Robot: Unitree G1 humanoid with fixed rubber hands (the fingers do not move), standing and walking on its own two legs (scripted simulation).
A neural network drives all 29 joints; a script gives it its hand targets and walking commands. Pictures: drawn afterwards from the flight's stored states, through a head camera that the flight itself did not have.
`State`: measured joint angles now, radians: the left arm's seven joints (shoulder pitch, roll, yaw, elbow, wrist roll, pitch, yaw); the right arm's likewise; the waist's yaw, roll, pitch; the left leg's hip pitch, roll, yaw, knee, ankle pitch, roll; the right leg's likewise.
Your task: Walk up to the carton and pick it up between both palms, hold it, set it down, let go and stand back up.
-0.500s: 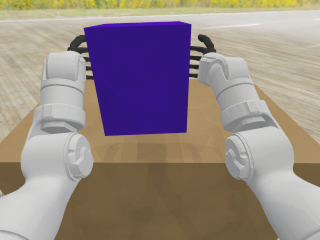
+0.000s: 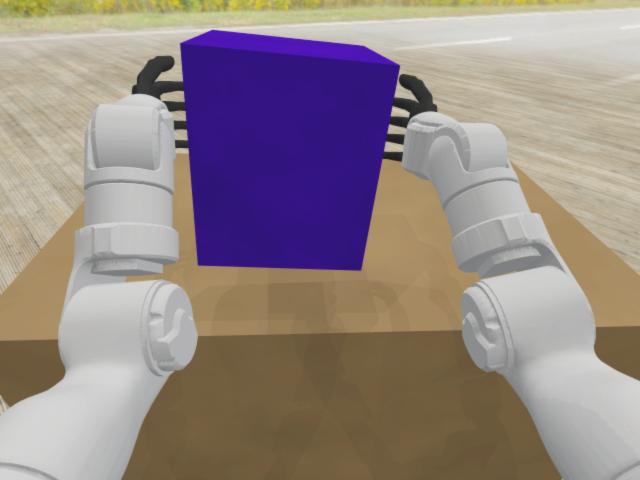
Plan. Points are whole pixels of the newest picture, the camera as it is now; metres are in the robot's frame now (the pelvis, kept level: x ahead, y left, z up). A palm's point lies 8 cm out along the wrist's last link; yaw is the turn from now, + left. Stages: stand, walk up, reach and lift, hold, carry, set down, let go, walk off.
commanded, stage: hold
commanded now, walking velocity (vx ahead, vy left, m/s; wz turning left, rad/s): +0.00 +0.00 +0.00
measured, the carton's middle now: (285, 148) +0.45 +0.00 +0.27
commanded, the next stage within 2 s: none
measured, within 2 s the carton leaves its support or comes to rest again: neither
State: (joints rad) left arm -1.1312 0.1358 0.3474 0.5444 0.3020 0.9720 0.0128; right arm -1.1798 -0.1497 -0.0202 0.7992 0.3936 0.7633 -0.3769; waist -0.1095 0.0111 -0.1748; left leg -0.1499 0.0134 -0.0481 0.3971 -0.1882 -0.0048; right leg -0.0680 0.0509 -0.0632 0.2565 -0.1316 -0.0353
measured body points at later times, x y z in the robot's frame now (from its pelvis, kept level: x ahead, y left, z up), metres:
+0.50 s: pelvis -0.03 -0.02 +0.00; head -0.13 +0.00 +0.44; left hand +0.36 +0.14 +0.34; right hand +0.34 -0.16 +0.34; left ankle +0.02 +0.12 -0.75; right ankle +0.01 -0.10 -0.75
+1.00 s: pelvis -0.01 +0.00 +0.00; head -0.10 +0.01 +0.44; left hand +0.39 +0.16 +0.31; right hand +0.38 -0.14 +0.32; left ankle +0.02 +0.12 -0.75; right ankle +0.01 -0.10 -0.75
